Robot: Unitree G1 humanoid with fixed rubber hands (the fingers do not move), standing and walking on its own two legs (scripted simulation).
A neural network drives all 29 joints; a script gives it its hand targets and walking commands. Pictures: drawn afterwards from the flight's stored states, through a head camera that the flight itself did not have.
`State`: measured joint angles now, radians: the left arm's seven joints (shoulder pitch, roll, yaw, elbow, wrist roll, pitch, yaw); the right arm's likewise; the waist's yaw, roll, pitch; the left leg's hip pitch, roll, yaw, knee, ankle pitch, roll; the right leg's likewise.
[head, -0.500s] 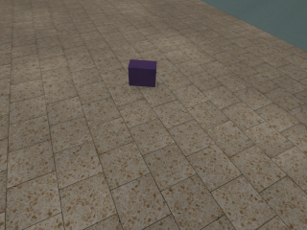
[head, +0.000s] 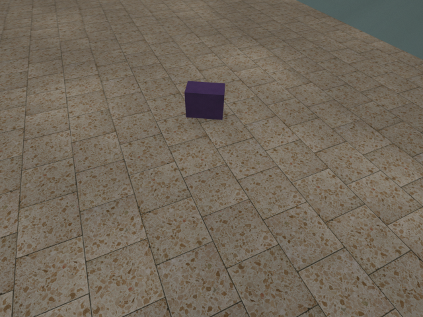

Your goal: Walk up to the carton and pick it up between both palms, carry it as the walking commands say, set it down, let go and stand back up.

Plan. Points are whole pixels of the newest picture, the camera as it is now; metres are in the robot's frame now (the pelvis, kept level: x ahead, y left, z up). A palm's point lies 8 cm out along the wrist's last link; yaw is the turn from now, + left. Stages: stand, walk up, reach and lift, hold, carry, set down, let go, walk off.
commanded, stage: walk up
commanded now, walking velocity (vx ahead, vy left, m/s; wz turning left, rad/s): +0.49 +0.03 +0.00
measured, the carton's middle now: (205, 100) +1.72 +0.07 -0.66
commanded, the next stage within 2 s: none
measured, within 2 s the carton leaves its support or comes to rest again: neither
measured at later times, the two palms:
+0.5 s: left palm (80, 271) +0.26 +0.30 -0.13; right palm (303, 296) +0.22 -0.19 -0.13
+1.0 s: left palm (123, 227) +0.36 +0.23 -0.12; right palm (292, 163) +0.59 -0.24 -0.12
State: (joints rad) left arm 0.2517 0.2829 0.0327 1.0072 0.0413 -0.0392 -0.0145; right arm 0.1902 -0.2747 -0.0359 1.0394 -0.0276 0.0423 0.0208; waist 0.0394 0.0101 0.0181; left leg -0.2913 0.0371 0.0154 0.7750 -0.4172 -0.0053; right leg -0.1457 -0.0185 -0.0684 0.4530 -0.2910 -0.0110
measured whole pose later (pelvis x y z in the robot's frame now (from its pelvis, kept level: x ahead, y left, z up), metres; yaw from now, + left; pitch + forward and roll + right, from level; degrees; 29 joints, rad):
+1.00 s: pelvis +0.45 +0.01 +0.00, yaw +1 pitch -1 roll +0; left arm 0.44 0.17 0.03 1.09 0.03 -0.06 0.00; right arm 0.09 -0.25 -0.06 0.94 -0.03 0.02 0.06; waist 0.08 0.02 0.05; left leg -0.57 0.13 0.05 0.90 -0.12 -0.06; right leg -0.07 -0.09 -0.15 0.39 -0.29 0.04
